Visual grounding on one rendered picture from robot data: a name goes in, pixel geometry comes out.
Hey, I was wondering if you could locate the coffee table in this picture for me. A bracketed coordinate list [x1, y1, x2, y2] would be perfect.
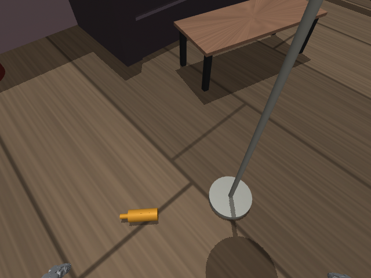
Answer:
[174, 0, 328, 92]

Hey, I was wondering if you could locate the sofa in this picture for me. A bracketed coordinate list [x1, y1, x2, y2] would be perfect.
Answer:
[69, 0, 249, 67]

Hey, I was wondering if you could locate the floor lamp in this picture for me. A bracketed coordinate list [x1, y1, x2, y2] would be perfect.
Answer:
[209, 0, 323, 220]

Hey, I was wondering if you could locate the left robot hand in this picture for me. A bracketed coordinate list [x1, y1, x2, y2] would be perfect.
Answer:
[41, 263, 71, 278]

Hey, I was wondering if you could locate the bottle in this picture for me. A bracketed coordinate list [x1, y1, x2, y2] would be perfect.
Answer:
[119, 208, 158, 222]

